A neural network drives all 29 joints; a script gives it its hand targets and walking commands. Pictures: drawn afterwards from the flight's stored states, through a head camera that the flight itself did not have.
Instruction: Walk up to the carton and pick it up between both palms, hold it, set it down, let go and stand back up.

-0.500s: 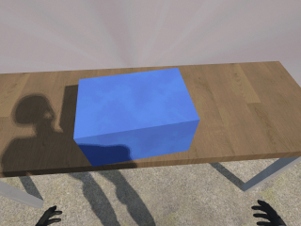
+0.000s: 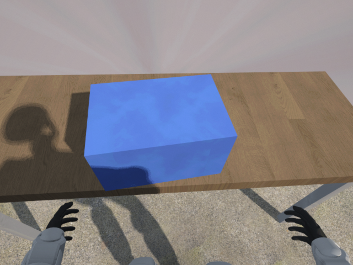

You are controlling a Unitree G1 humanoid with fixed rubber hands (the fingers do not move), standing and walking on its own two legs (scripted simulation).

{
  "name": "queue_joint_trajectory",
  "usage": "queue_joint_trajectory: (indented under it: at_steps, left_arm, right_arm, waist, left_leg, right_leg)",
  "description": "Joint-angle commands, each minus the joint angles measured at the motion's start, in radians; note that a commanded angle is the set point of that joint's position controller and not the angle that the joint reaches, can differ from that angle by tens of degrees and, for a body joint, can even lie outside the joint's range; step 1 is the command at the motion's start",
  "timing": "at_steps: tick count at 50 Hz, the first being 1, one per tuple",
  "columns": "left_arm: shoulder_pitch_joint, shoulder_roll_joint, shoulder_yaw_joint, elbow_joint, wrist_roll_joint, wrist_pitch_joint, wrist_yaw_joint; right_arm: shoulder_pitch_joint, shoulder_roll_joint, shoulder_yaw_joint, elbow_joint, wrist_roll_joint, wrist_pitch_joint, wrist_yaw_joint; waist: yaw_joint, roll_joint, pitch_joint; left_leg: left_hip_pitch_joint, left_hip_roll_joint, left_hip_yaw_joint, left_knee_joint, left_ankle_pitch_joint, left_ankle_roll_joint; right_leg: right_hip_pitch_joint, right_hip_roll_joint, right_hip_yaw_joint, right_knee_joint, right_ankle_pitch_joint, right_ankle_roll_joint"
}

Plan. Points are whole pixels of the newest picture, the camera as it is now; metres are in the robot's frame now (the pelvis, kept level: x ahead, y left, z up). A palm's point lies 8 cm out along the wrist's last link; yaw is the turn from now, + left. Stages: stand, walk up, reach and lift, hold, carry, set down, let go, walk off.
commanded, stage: reach and lift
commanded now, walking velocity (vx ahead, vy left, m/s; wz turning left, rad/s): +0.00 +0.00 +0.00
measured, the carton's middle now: (159, 131) +0.42 +0.06 +0.02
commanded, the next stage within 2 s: none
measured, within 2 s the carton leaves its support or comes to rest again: neither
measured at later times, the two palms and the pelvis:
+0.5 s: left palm (49, 242) +0.17 +0.28 -0.03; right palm (328, 243) +0.15 -0.30 -0.02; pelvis -0.01 -0.01 +0.01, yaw +0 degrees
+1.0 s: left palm (49, 227) +0.19 +0.27 +0.01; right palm (324, 227) +0.17 -0.28 +0.02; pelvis +0.00 -0.01 +0.02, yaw +0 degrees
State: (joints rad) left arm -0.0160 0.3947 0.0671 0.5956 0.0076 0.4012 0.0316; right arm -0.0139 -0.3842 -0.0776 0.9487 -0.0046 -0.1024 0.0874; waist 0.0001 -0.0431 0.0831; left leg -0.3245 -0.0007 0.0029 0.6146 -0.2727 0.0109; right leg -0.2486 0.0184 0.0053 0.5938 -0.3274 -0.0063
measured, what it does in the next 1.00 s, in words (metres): stands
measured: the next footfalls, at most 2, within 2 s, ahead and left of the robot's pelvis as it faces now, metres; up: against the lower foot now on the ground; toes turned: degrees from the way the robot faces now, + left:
none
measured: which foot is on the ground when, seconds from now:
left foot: down 0.00-1.00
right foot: down 0.00-1.00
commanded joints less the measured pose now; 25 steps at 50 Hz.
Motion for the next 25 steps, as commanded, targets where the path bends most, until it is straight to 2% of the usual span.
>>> queue_joint_trajectory:
  at_steps: [1,2,3,4,5,6,7,8,9,10,11,12,13,14,16,17,18,19,20,22,23,24,25]
  left_arm:
    - [0.028,0.101,0.087,-0.241,0.043,0.035,-0.002]
    - [0.075,0.077,0.076,-0.224,0.058,0.036,-0.002]
    - [0.075,0.094,0.113,-0.254,0.065,0.027,-0.002]
    - [0.1,0.067,0.082,-0.225,0.067,0.026,-0.007]
    - [0.095,0.081,0.102,-0.266,0.063,0.007,-0.007]
    - [0.095,0.066,0.11,-0.253,0.069,0.0,-0.004]
    - [0.091,0.064,0.122,-0.321,0.065,-0.012,0.004]
    - [0.125,0.027,0.114,-0.322,0.044,-0.022,0.001]
    - [0.098,0.063,0.108,-0.353,0.026,-0.032,0.005]
    - [0.086,0.05,0.11,-0.381,0.029,-0.041,0.01]
    - [0.11,0.033,0.1,-0.386,0.017,-0.049,0.008]
    - [0.113,0.027,0.111,-0.378,0.013,-0.059,0.013]
    - [0.115,0.022,0.095,-0.448,-0.016,-0.072,0.02]
    - [0.121,0.011,0.094,-0.462,-0.02,-0.089,0.016]
    - [0.106,0.042,0.107,-0.479,-0.044,-0.118,0.024]
    - [0.124,0.035,0.109,-0.491,-0.054,-0.127,0.024]
    - [0.152,0.027,0.101,-0.463,-0.046,-0.128,0.022]
    - [0.152,0.052,0.124,-0.463,-0.05,-0.136,0.026]
    - [0.183,0.036,0.132,-0.408,-0.03,-0.141,0.019]
    - [0.198,0.048,0.121,-0.445,-0.05,-0.144,0.009]
    - [0.194,0.038,0.133,-0.433,-0.054,-0.148,0.009]
    - [0.194,0.053,0.136,-0.459,-0.084,-0.168,0.009]
    - [0.186,0.067,0.136,-0.476,-0.087,-0.177,0.007]
  right_arm:
    - [0.041,-0.207,-0.049,-0.134,0.082,-0.01,0.012]
    - [0.072,-0.202,-0.033,-0.136,0.071,-0.01,0.018]
    - [0.067,-0.211,-0.022,-0.17,0.096,-0.011,0.022]
    - [0.082,-0.214,-0.035,-0.166,0.085,-0.004,0.028]
    - [0.101,-0.215,-0.035,-0.18,0.098,-0.014,0.026]
    - [0.085,-0.221,-0.03,-0.213,0.094,-0.018,0.034]
    - [0.086,-0.233,-0.04,-0.236,0.092,-0.025,0.034]
    - [0.083,-0.231,-0.029,-0.298,0.107,-0.03,0.043]
    - [0.071,-0.222,-0.034,-0.317,0.13,-0.025,0.046]
    - [0.08,-0.226,-0.038,-0.323,0.11,-0.027,0.046]
    - [0.094,-0.216,-0.035,-0.359,0.109,-0.029,0.046]
    - [0.103,-0.21,-0.038,-0.346,0.112,-0.027,0.051]
    - [0.115,-0.21,-0.046,-0.397,0.125,-0.027,0.054]
    - [0.12,-0.204,-0.052,-0.424,0.119,-0.036,0.053]
    - [0.132,-0.179,-0.04,-0.479,0.128,-0.028,0.05]
    - [0.152,-0.148,-0.036,-0.496,0.138,-0.021,0.045]
    - [0.181,-0.15,-0.047,-0.478,0.142,-0.003,0.048]
    - [0.183,-0.149,-0.024,-0.526,0.135,-0.002,0.047]
    - [0.205,-0.143,-0.025,-0.493,0.13,0.004,0.046]
    - [0.238,-0.13,-0.005,-0.537,0.145,0.018,0.039]
    - [0.255,-0.103,0.003,-0.549,0.149,0.024,0.039]
    - [0.239,-0.1,-0.008,-0.624,0.161,0.021,0.033]
    - [0.234,-0.12,-0.025,-0.605,0.159,0.03,0.028]
  waist:
    - [0.011,0.064,-0.211]
    - [-0.003,0.075,-0.202]
    - [0.026,0.079,-0.202]
    - [0.018,0.057,-0.19]
    - [0.008,0.073,-0.173]
    - [0.017,0.065,-0.159]
    - [0.018,0.071,-0.159]
    - [0.022,0.041,-0.178]
    - [0.036,0.067,-0.152]
    - [0.012,0.057,-0.161]
    - [0.009,0.045,-0.163]
    - [0.019,0.077,-0.139]
    - [0.012,0.076,-0.171]
    - [0.002,0.028,-0.177]
    - [0.021,0.022,-0.155]
    - [0.01,-0.008,-0.168]
    - [0.015,0.034,-0.127]
    - [0.023,-0.027,-0.162]
    - [0.03,-0.019,-0.111]
    - [0.013,-0.004,-0.139]
    - [0.027,0.003,-0.121]
    - [0.042,-0.03,-0.14]
    - [0.022,-0.029,-0.114]
  left_leg:
    - [0.388,0.036,0.041,-0.084,0.369,-0.051]
    - [0.403,0.037,0.023,-0.096,0.414,-0.061]
    - [0.394,0.034,0.027,-0.101,0.427,-0.055]
    - [0.403,0.034,0.025,-0.11,0.414,-0.062]
    - [0.393,0.032,0.023,-0.121,0.44,-0.065]
    - [0.382,0.027,0.026,-0.137,0.438,-0.07]
    - [0.384,0.023,0.029,-0.146,0.447,-0.065]
    - [0.404,0.019,0.03,-0.163,0.464,-0.065]
    - [0.409,0.013,0.033,-0.181,0.437,-0.065]
    - [0.406,0.022,0.031,-0.185,0.434,-0.067]
    - [0.401,0.021,0.032,-0.184,0.449,-0.068]
    - [0.373,0.023,0.031,-0.179,0.429,-0.065]
    - [0.403,0.02,0.035,-0.199,0.433,-0.065]
    - [0.413,0.014,0.041,-0.206,0.376,-0.056]
    - [0.366,0.011,0.057,-0.22,0.31,-0.044]
    - [0.37,0.011,0.06,-0.224,0.275,-0.029]
    - [0.374,0.015,0.05,-0.26,0.258,-0.031]
    - [0.368,0.007,0.07,-0.249,0.203,-0.018]
    - [0.368,0.007,0.07,-0.267,0.196,-0.011]
    - [0.375,0.002,0.076,-0.265,0.187,-0.01]
    - [0.357,-0.002,0.075,-0.274,0.181,-0.005]
    - [0.372,-0.006,0.075,-0.276,0.187,0.0]
    - [0.381,-0.005,0.076,-0.285,0.138,0.005]
  right_leg:
    - [-0.016,0.001,-0.096,-0.157,0.301,-0.044]
    - [-0.02,0.017,-0.108,-0.16,0.327,-0.047]
    - [-0.004,0.011,-0.096,-0.175,0.351,-0.044]
    - [0.007,0.026,-0.09,-0.195,0.327,-0.047]
    - [0.03,0.018,-0.075,-0.194,0.36,-0.045]
    - [0.037,0.023,-0.086,-0.197,0.352,-0.048]
    - [0.041,0.021,-0.071,-0.21,0.353,-0.041]
    - [0.056,0.027,-0.075,-0.229,0.35,-0.045]
    - [0.039,0.024,-0.074,-0.225,0.353,-0.038]
    - [0.021,0.023,-0.074,-0.238,0.351,-0.03]
    - [0.05,0.019,-0.073,-0.241,0.381,-0.042]
    - [0.017,0.009,-0.064,-0.248,0.337,-0.044]
    - [0.033,0.017,-0.064,-0.249,0.334,-0.039]
    - [0.019,0.014,-0.07,-0.255,0.326,-0.032]
    - [0.031,0.007,-0.044,-0.275,0.274,-0.03]
    - [0.025,0.002,-0.04,-0.27,0.262,-0.021]
    - [0.022,0.001,-0.041,-0.292,0.218,-0.026]
    - [0.036,-0.005,-0.027,-0.294,0.198,-0.024]
    - [0.002,-0.009,-0.024,-0.307,0.206,-0.017]
    - [0.01,-0.016,-0.016,-0.307,0.183,-0.017]
    - [0.003,-0.031,0.003,-0.322,0.169,-0.017]
    - [0.007,-0.032,0.0,-0.323,0.175,-0.006]
    - [-0.005,-0.027,-0.007,-0.336,0.132,-0.003]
